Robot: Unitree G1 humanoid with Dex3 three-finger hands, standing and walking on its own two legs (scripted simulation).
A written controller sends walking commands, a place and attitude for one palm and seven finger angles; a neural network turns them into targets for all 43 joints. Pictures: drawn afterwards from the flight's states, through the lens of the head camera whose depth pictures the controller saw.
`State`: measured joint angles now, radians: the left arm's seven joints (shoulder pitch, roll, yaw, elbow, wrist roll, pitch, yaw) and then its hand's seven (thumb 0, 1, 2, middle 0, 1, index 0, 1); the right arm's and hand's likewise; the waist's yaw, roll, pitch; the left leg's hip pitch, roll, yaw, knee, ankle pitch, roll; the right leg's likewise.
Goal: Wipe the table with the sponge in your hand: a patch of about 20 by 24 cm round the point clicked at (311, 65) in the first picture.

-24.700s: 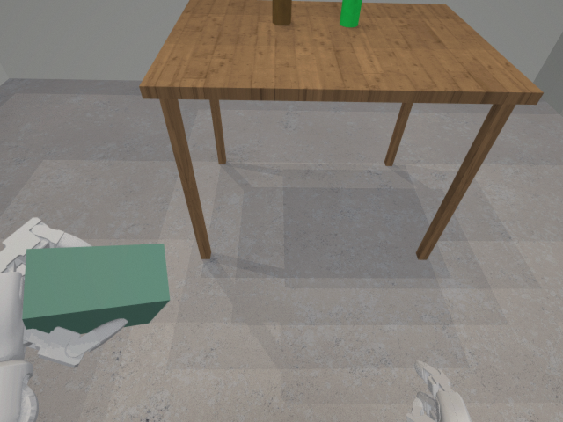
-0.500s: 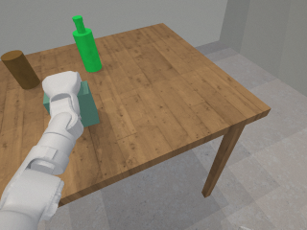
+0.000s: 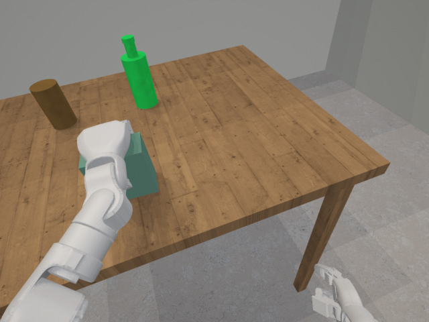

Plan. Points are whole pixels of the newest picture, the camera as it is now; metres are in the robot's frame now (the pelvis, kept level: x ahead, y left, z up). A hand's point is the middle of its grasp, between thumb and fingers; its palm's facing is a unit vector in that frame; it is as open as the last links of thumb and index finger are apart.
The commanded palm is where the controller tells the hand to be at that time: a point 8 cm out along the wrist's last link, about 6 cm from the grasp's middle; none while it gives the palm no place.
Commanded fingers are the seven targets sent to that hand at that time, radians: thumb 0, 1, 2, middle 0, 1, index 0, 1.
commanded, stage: wipe back along the third lane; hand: left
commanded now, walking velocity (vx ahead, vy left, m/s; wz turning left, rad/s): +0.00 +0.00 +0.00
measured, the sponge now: (125, 176) +0.37 +0.23 +0.09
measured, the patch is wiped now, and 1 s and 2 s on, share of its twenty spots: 0.95 0.95 0.95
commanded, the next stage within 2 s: slide back across to the middle lane in 0.82 s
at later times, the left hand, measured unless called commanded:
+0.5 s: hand (122, 178) +0.32 +0.20 +0.14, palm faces +0.10 -0.06 -0.99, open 10.3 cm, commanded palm +0.27 +0.20 +0.17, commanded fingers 0.00 0.10 1.30 -1.20 -1.60 -1.20 -1.60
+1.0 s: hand (126, 197) +0.28 +0.18 +0.14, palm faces +0.19 -0.15 -0.97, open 10.3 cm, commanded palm +0.23 +0.18 +0.18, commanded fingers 0.00 0.10 1.30 -1.20 -1.60 -1.20 -1.60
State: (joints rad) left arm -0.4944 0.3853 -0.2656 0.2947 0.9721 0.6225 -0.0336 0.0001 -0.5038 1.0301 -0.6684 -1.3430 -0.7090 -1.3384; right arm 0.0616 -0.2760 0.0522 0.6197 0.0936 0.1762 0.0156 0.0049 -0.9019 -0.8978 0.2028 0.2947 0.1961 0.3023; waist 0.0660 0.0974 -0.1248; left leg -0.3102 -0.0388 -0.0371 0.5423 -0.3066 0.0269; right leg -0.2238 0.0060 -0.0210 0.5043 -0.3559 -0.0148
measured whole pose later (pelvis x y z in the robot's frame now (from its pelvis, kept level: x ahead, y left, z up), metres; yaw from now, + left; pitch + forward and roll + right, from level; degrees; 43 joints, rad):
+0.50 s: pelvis -0.01 -0.02 +0.00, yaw -1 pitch +2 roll +1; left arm -0.34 0.39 -0.26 0.12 0.96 0.68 -0.05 0.00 -0.50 1.03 -0.66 -1.35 -0.70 -1.34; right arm 0.03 -0.29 0.06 0.63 0.10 0.16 0.00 0.01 -0.90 -0.90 0.20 0.29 0.19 0.30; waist 0.07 0.11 -0.10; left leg -0.27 -0.02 -0.02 0.53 -0.29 0.00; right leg -0.21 0.03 -0.01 0.54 -0.36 -0.04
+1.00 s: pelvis -0.02 -0.02 +0.00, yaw -2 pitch +0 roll +1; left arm -0.14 0.35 -0.28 -0.17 0.95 0.70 -0.02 0.00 -0.49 1.03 -0.65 -1.35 -0.69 -1.35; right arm 0.00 -0.27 0.06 0.61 0.09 0.16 0.03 0.01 -0.90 -0.90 0.20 0.29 0.19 0.30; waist 0.10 0.11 -0.10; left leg -0.24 -0.01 -0.02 0.54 -0.30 0.00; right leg -0.19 0.03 0.00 0.56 -0.36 -0.04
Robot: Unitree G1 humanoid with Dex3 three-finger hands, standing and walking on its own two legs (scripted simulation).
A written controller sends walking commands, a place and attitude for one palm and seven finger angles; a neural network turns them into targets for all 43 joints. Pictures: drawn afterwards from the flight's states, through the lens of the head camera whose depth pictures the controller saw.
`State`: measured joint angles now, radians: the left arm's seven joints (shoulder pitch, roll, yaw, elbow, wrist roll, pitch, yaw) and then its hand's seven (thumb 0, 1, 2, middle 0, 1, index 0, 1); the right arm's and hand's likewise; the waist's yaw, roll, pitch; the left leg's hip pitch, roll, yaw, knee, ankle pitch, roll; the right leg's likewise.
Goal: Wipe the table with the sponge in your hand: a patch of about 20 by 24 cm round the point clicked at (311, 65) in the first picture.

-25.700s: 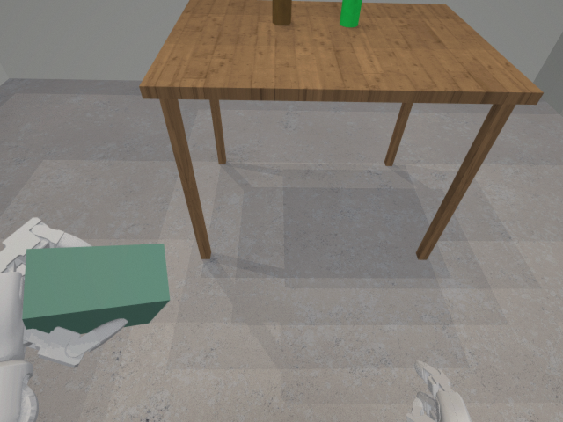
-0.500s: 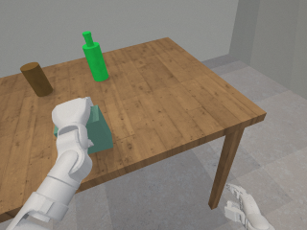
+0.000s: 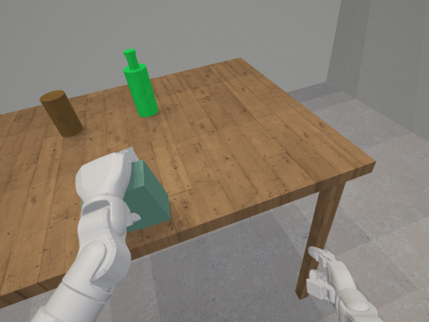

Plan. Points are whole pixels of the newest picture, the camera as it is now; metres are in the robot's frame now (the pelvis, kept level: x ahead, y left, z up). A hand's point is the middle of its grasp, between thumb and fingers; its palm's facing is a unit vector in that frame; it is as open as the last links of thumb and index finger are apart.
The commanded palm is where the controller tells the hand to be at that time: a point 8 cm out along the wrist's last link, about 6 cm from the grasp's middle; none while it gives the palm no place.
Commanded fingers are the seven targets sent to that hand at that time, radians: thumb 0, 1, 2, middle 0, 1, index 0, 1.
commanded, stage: slide back across to the middle lane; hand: left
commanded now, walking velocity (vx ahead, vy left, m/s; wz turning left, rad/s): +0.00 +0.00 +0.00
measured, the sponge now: (134, 205) +0.30 +0.21 +0.10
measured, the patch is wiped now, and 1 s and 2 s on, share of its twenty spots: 0.95 0.95 0.95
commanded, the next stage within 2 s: wipe forward along the middle lane in 0.56 s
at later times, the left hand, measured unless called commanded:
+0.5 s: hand (98, 200) +0.26 +0.24 +0.15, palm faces +0.18 -0.18 -0.97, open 10.3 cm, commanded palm +0.22 +0.25 +0.21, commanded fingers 0.00 0.10 1.30 -1.20 -1.60 -1.20 -1.60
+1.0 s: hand (80, 196) +0.28 +0.29 +0.14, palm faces +0.01 -0.04 -1.00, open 10.3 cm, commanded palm +0.25 +0.29 +0.19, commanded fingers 0.00 0.10 1.30 -1.20 -1.60 -1.20 -1.60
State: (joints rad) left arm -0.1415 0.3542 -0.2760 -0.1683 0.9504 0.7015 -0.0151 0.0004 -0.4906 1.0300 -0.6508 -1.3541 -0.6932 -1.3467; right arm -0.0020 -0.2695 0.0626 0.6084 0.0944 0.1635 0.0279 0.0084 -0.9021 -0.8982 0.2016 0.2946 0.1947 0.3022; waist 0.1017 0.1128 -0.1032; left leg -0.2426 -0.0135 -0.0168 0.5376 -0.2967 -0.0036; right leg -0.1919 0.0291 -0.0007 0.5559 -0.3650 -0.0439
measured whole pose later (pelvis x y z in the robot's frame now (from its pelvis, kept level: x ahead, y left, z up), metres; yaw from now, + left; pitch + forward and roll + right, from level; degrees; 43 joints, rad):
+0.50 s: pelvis -0.01 -0.01 +0.00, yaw +0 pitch -1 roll +1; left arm -0.04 0.47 -0.13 -0.26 0.84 0.66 -0.07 -0.02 -0.50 1.03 -0.66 -1.34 -0.71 -1.33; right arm 0.03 -0.29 0.06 0.61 0.08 0.16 -0.03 0.01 -0.90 -0.90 0.20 0.29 0.19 0.30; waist 0.10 0.11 -0.07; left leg -0.22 0.01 -0.02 0.53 -0.28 -0.02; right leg -0.18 0.05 0.00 0.55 -0.35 -0.06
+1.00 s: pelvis -0.02 -0.02 +0.00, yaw +2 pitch -1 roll +1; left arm -0.26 0.55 -0.07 0.15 0.91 0.43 -0.15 -0.01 -0.51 1.03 -0.68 -1.33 -0.72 -1.32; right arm 0.06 -0.29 0.06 0.67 0.07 0.07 -0.08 0.01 -0.90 -0.90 0.20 0.29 0.20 0.30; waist 0.09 0.10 -0.05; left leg -0.26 0.00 -0.06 0.51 -0.25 -0.02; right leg -0.19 0.05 -0.04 0.52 -0.33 -0.07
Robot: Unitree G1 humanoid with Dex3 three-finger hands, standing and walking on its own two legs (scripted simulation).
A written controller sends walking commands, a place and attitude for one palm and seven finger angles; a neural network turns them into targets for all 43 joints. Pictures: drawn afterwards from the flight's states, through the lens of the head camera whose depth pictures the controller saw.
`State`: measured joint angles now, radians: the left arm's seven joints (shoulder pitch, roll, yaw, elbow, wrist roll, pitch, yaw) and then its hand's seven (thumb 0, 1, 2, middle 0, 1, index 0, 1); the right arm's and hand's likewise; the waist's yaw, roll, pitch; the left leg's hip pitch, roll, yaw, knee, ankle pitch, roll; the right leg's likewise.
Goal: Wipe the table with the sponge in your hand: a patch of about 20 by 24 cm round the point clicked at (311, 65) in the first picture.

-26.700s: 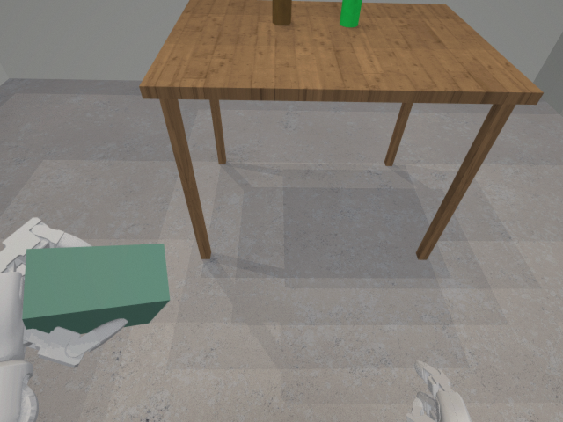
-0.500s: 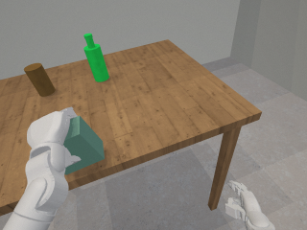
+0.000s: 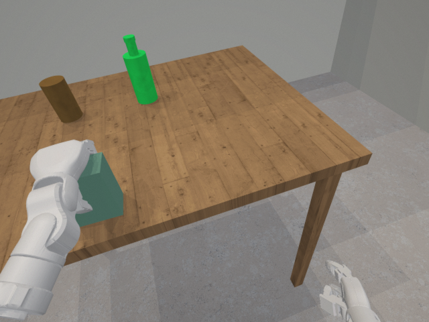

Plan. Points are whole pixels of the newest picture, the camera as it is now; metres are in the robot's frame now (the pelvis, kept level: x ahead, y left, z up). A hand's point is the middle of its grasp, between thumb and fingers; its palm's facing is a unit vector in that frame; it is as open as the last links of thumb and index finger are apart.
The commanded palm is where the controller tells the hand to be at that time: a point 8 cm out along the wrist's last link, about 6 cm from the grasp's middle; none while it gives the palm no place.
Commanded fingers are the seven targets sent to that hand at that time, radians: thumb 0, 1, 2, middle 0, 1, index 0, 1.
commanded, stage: wipe forward along the middle lane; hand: left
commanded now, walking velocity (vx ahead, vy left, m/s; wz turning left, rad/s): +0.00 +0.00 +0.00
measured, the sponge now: (88, 198) +0.30 +0.30 +0.09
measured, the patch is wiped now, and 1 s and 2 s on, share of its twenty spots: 0.95 0.95 1.00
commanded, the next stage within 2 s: slide back across to the first lane in 1.28 s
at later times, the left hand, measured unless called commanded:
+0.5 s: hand (81, 165) +0.35 +0.32 +0.14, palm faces -0.03 -0.02 -1.00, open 10.3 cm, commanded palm +0.32 +0.32 +0.17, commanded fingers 0.00 0.10 1.30 -1.20 -1.60 -1.20 -1.60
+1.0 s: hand (77, 148) +0.40 +0.35 +0.14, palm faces -0.10 -0.01 -1.00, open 10.3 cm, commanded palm +0.38 +0.35 +0.17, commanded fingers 0.00 0.10 1.30 -1.20 -1.60 -1.20 -1.60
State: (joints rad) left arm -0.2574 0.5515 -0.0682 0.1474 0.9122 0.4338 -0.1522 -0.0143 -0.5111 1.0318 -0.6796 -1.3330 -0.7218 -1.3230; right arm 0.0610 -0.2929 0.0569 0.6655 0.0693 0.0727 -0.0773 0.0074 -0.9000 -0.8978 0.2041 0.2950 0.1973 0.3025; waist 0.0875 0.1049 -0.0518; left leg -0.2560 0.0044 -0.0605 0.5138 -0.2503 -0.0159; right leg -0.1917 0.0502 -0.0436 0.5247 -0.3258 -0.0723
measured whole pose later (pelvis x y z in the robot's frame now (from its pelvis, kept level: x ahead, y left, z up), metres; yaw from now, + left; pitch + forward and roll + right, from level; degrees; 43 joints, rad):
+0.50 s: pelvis +0.00 +0.02 +0.00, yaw +0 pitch +2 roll +0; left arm -0.44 0.53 -0.08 0.40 0.95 0.37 -0.12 0.00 -0.52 1.03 -0.69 -1.32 -0.74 -1.31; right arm 0.13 -0.30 0.03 0.68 0.08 0.10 -0.06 0.01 -0.90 -0.90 0.20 0.29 0.20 0.30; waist 0.06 0.10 -0.08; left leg -0.31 -0.01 -0.06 0.51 -0.24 -0.01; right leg -0.23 0.03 -0.04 0.50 -0.31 -0.05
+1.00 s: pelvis +0.01 +0.03 +0.00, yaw -1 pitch +5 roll -1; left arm -0.63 0.62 -0.02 0.70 0.98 0.24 -0.12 0.00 -0.53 1.04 -0.70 -1.32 -0.74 -1.31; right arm 0.23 -0.31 0.01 0.69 0.08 0.14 -0.06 0.00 -0.90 -0.90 0.20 0.29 0.20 0.30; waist 0.00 0.08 -0.08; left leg -0.36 -0.01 -0.05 0.52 -0.25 0.01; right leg -0.27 0.04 -0.03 0.47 -0.29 -0.03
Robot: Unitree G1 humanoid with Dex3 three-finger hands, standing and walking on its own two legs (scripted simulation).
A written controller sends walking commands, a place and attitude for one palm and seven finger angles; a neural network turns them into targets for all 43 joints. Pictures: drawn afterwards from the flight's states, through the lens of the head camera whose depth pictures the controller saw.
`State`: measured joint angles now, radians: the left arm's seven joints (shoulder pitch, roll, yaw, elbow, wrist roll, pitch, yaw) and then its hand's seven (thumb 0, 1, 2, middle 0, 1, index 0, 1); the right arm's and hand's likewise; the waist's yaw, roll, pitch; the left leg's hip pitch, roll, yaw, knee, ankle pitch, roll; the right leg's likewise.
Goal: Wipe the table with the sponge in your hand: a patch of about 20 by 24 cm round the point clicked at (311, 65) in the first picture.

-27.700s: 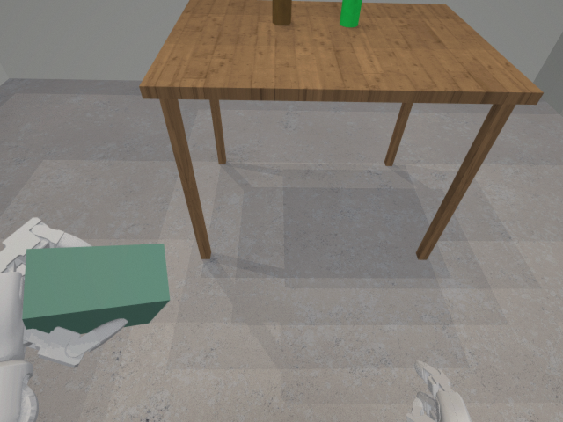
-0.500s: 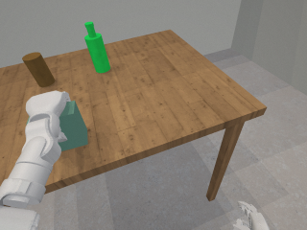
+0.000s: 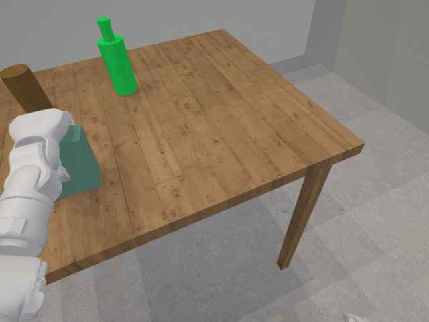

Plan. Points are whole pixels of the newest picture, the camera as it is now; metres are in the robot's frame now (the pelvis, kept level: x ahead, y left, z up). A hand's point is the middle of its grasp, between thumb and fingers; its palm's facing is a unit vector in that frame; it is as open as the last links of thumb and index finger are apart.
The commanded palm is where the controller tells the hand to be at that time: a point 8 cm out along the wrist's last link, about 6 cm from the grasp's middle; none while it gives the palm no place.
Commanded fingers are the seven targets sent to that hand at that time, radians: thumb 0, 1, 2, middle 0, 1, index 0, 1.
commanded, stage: wipe forward along the middle lane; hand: left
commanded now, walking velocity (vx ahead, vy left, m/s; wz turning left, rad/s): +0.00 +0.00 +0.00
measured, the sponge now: (65, 170) +0.38 +0.33 +0.09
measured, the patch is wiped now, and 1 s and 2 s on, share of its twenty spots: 0.95 1.00 1.00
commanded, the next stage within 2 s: slide back across to the first lane in 0.28 s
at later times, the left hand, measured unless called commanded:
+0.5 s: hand (51, 139) +0.42 +0.35 +0.14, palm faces -0.10 -0.01 -0.99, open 10.3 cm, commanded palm +0.39 +0.36 +0.18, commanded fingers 0.00 0.10 1.30 -1.20 -1.60 -1.20 -1.60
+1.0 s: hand (18, 147) +0.39 +0.40 +0.14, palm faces -0.10 +0.00 -0.99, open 10.3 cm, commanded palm +0.37 +0.39 +0.21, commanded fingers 0.00 0.10 1.30 -1.20 -1.60 -1.20 -1.60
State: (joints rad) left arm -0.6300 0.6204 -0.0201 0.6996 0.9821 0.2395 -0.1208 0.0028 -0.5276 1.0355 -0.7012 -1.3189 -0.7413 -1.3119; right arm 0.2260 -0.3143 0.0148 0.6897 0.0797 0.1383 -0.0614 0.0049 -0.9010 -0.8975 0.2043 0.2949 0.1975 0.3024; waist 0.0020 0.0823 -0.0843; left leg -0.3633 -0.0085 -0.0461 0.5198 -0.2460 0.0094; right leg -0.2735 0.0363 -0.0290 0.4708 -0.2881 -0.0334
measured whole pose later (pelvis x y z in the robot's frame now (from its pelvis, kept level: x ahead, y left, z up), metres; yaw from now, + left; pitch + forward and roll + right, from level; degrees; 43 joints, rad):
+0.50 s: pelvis +0.01 +0.02 +0.00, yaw -1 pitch +8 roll -1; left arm -0.72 0.65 0.02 0.84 1.01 0.15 -0.09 0.00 -0.53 1.04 -0.71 -1.32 -0.74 -1.31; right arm 0.25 -0.30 0.00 0.69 0.08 0.15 -0.05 0.00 -0.90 -0.90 0.20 0.29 0.20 0.30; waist -0.01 0.08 -0.10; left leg -0.40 -0.02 -0.03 0.52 -0.25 0.03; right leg -0.30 0.03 -0.02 0.45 -0.28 -0.01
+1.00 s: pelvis +0.02 +0.02 +0.00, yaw +1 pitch +6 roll -1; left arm -0.59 0.71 0.08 0.64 0.98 0.16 -0.16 0.00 -0.53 1.04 -0.70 -1.32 -0.74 -1.32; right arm 0.19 -0.31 0.01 0.65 0.08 0.14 -0.05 0.00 -0.90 -0.90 0.20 0.29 0.20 0.30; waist 0.02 0.08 -0.05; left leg -0.35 -0.04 -0.05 0.50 -0.26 0.04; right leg -0.23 0.01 -0.03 0.41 -0.28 0.00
